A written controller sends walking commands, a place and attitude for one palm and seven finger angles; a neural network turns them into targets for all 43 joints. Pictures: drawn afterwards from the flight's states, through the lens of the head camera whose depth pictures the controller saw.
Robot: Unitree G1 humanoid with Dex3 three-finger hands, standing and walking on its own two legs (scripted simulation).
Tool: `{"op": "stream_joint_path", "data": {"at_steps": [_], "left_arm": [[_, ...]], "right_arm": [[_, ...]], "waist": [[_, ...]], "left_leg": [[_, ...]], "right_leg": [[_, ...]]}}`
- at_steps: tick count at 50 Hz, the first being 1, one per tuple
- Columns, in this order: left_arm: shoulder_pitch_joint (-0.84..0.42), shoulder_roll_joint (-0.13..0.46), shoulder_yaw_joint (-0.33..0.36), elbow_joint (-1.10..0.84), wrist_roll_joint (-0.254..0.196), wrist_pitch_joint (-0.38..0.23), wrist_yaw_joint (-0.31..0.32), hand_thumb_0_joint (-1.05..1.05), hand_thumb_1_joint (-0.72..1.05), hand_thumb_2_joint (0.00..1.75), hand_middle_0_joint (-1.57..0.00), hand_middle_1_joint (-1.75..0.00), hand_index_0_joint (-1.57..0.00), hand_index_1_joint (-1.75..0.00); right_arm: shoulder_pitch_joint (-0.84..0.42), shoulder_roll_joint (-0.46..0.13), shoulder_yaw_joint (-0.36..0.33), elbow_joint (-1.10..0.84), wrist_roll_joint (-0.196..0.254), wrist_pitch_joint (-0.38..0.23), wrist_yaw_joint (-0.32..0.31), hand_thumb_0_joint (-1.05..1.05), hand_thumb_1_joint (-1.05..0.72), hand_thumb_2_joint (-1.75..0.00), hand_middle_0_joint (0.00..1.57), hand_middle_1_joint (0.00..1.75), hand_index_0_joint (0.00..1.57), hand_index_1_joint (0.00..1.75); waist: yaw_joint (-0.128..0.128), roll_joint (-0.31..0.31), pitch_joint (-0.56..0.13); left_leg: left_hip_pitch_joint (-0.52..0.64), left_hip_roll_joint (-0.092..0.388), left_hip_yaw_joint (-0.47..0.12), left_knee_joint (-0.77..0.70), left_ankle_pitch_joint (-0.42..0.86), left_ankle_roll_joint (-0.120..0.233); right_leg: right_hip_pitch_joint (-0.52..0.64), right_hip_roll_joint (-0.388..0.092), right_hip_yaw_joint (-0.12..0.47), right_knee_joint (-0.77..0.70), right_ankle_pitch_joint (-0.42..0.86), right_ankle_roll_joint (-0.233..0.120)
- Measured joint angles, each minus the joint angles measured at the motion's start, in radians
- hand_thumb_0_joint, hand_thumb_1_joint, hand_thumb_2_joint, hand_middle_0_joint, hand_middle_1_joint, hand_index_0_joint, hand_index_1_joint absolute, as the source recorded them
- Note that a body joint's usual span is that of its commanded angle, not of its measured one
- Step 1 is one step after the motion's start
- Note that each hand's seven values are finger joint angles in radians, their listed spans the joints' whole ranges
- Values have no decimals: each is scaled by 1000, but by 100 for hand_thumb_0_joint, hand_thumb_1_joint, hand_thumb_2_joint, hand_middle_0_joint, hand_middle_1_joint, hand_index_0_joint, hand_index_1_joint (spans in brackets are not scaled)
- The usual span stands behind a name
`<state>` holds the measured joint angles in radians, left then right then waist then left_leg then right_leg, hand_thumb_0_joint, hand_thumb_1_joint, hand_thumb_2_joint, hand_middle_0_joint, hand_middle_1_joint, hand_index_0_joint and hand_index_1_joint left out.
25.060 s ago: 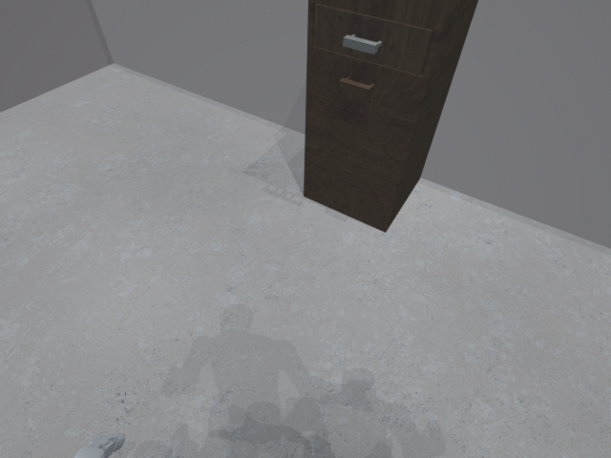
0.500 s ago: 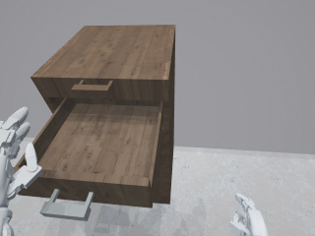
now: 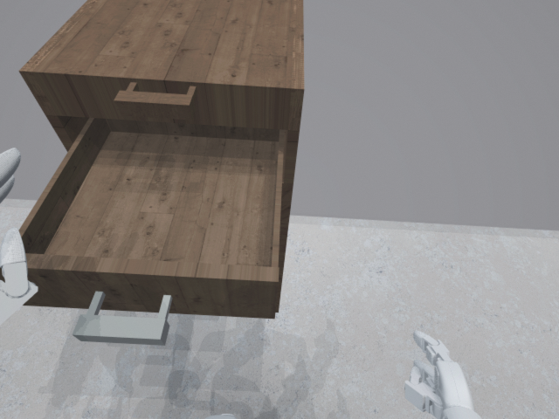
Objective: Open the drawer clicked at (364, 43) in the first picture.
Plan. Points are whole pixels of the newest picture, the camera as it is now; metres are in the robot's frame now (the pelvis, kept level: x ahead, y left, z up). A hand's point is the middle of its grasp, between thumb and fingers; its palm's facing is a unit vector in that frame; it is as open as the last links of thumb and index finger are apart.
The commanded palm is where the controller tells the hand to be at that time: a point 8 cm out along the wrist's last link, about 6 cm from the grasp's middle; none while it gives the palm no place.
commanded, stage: step back with the hand held close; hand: left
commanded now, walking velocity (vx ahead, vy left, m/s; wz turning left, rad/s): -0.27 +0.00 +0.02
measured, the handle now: (128, 314) +0.24 +0.22 +0.02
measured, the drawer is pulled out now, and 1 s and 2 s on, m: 0.29 0.29 0.29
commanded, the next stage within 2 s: stop stepping back and stand still in 0.54 s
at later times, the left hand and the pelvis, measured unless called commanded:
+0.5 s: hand out of the picture +0.11 +0.22 +0.20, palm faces +0.38 -0.80 -0.47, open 7.4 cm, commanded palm +0.04 +0.26 +0.21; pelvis -0.10 -0.01 -0.01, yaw -1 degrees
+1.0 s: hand out of the picture -0.03 +0.19 +0.19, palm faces +0.43 -0.79 -0.44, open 7.4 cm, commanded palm -0.09 +0.23 +0.21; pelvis -0.21 -0.05 +0.00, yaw +2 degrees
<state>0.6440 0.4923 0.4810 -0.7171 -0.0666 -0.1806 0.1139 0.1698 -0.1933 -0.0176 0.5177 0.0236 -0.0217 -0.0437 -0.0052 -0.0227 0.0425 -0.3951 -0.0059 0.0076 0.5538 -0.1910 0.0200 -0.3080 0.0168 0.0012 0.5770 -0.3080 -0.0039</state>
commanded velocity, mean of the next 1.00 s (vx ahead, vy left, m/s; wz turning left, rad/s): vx -0.14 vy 0.03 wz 0.00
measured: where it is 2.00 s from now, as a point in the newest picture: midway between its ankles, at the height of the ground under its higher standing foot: outside the picture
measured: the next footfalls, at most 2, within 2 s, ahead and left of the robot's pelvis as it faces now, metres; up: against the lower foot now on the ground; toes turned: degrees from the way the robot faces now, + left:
right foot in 0.56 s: -0.11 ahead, -0.13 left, +0.00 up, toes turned -2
left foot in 0.92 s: -0.18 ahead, +0.03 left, +0.00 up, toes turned +3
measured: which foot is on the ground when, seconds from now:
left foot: down 0.00-0.60, up 0.62-0.90, down 0.92-1.00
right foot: down 0.00-0.30, up 0.32-0.54, down 0.56-1.00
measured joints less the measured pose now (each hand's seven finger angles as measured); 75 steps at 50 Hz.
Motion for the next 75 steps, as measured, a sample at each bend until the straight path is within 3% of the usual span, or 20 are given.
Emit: {"op": "stream_joint_path", "data": {"at_steps": [6, 12, 15, 21, 27, 31, 34, 37, 42, 45, 46, 48, 51, 58, 63, 66, 68, 71, 73, 75], "left_arm": [[-32, -53, -8, 42, 6, -9, 8, 1, 89, 90, -22, -30, -22, -30], [-40, -110, -78, 45, 14, -11, 18, 1, 89, 90, -21, -30, -22, -30], [-52, -98, -75, 29, 15, -6, 26, 1, 89, 90, -22, -30, -22, -30], [-80, -59, -10, 40, 8, -11, 43, 2, 89, 90, -21, -30, -21, -30], [-53, -60, -17, -22, -1, -28, 28, 2, 89, 90, -21, -30, -21, -30], [-83, -63, -45, -4, 3, -49, -1, 2, 89, 90, -21, -30, -21, -30], [-44, -40, -45, 13, 1, -65, -8, 1, 89, 90, -22, -30, -22, -30], [34, -46, -26, 53, 7, -52, 7, 1, 89, 90, -22, -30, -22, -31], [39, -67, -46, 121, 21, -8, 46, 1, 89, 90, -22, -30, -22, -31], [7, -98, -78, 98, 23, 5, 60, 1, 89, 90, -22, -30, -22, -30], [-7, -104, -88, 86, 23, 2, 63, 1, 89, 90, -22, -30, -22, -30], [-26, -103, -96, 73, 23, -2, 63, 2, 89, 90, -22, -30, -22, -30], [-13, -92, -87, 66, 27, -5, 59, 2, 89, 90, -22, -30, -22, -30], [-82, -100, -85, 131, 44, -12, 55, 1, 89, 90, -22, -30, -21, -30], [-125, -138, -110, 154, 46, -14, 46, 1, 89, 90, -21, -30, -21, -30], [-95, -136, -115, 141, 43, -8, 46, 1, 89, 90, -21, -30, -21, -30], [-71, -125, -107, 126, 48, 4, 47, 1, 89, 90, -21, -30, -21, -30], [-58, -88, -79, 103, 53, -1, 47, 2, 89, 90, -22, -30, -21, -30], [-42, -83, -66, 95, 46, -8, 50, 2, 89, 90, -21, -30, -21, -30], [-30, -87, -58, 99, 40, -10, 55, 2, 89, 90, -21, -30, -21, -30]], "right_arm": [[7, 7, 27, 7, 4, -36, 9, 2, -90, -90, 20, 30, 20, 30], [43, -3, 26, 66, -6, -35, 12, 2, -90, -90, 21, 30, 20, 30], [65, -17, 26, 67, -9, -28, 0, 2, -90, -90, 21, 30, 20, 30], [34, 20, 12, 66, -30, -65, 9, 2, -90, -90, 20, 30, 20, 30], [4, 30, 28, 65, -26, -104, 39, 2, -90, -90, 21, 30, 20, 30], [-36, 7, 27, 79, -18, -101, 43, 1, -90, -90, 21, 30, 20, 30], [-22, 12, 12, 100, 2, -73, 46, 2, -90, -90, 21, 30, 20, 30], [4, 9, 6, 95, 2, -29, 28, 2, -90, -90, 21, 30, 20, 30], [55, -30, -3, 73, -5, -26, -5, 2, -90, -90, 20, 30, 20, 30], [70, -65, -14, 66, -11, -46, -10, 2, -90, -90, 20, 30, 20, 30], [69, -71, -20, 66, -12, -55, -11, 2, -90, -90, 20, 30, 20, 30], [61, -60, -22, 72, -9, -61, -6, 2, -90, -90, 20, 30, 20, 30], [68, -41, -9, 57, -4, -69, 6, 2, -90, -90, 20, 29, 20, 30], [95, 0, 19, 81, -9, -74, 10, 2, -90, -90, 20, 30, 20, 30], [65, -1, 23, 115, -21, -43, 20, 2, -90, -90, 21, 30, 20, 30], [68, 0, 30, 109, -27, -35, 14, 2, -90, -90, 21, 30, 20, 30], [85, 4, 26, 93, -31, -50, 16, 2, -90, -90, 21, 30, 20, 30], [116, 24, 18, 98, -28, -81, 25, 2, -90, -90, 21, 30, 20, 30], [126, 27, 23, 107, -22, -83, 29, 2, -90, -90, 21, 30, 20, 30], [126, 25, 30, 111, -20, -82, 24, 2, -90, -90, 21, 30, 20, 30]], "waist": [[5, 52, -5], [2, 25, -32], [-14, 8, -45], [-8, -23, 1], [8, -1, -2], [-10, 95, 44], [-10, 49, 15], [-26, 7, -37], [-33, -8, -83], [-32, 5, -74], [-31, 7, -62], [-10, -25, -34], [-6, -26, -37], [-5, 23, -78], [-2, 8, -52], [-9, -5, -48], [-16, 3, -53], [-29, 5, -65], [-18, 4, -78], [-10, 12, -81]], "left_leg": [[-46, 19, -13, 54, -1, -2], [-78, -1, -16, 234, -198, -21], [4, 13, -21, 70, -99, -14], [-33, 27, -1, 51, -10, -14], [-89, 72, 21, 31, 47, -41], [-127, 123, -40, 50, 48, -50], [-176, 37, -60, 326, -171, -59], [-145, -6, -29, 470, -205, -60], [64, 10, 5, 198, -245, -23], [204, 32, 7, -61, -158, 7], [229, 39, 1, -112, -121, -14], [244, 25, 12, -117, -99, -52], [239, 31, 15, -76, -114, -61], [186, 49, -27, 50, -230, -4], [125, 11, 1, 133, -266, 27], [150, 4, 14, 25, -190, 22], [153, 18, 14, -4, -114, 18], [155, 29, -4, -37, -57, -3], [156, 38, 3, -54, -59, -25], [146, 49, 11, -45, -68, -43]], "right_leg": [[-30, 11, -27, 22, 35, -4], [-50, -15, -40, 22, 51, -13], [-82, -25, -58, 48, 50, -2], [-165, 17, -5, 329, -170, 15], [-23, 10, -23, 124, -101, 29], [26, 74, -75, -2, -20, -39], [-3, 36, -60, -5, 13, -64], [-18, 1, -38, -37, 46, -66], [-31, -19, -52, -75, 89, -65], [-43, -16, -88, -67, 102, -59], [-49, -17, -99, -54, 102, -56], [-45, -32, -86, -36, 106, -42], [-35, -25, -80, -29, 105, -25], [-34, 30, -63, -4, 55, -60], [-45, 17, -55, -27, 146, -81], [-66, 23, -39, 10, 31, -62], [-121, 46, -27, 191, -69, -23], [-163, 47, -22, 428, -72, 1], [-136, 23, -33, 386, -71, 7], [-65, 0, -48, 226, -81, 12]]}}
